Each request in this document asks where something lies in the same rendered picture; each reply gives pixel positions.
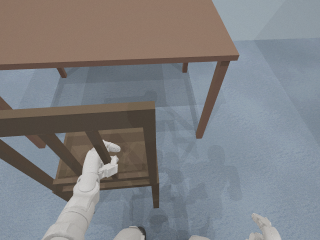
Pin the robot left forearm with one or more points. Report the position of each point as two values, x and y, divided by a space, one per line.
76 216

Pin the robot left hand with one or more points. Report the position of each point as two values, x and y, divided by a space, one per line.
94 164

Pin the robot left thigh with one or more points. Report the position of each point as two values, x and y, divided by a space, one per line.
130 234

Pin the robot left shin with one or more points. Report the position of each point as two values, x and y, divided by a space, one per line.
134 227

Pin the table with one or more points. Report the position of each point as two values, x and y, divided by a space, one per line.
44 34

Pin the robot right hand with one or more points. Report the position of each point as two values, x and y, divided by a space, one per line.
268 232

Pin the chair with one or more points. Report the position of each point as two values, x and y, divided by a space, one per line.
130 125

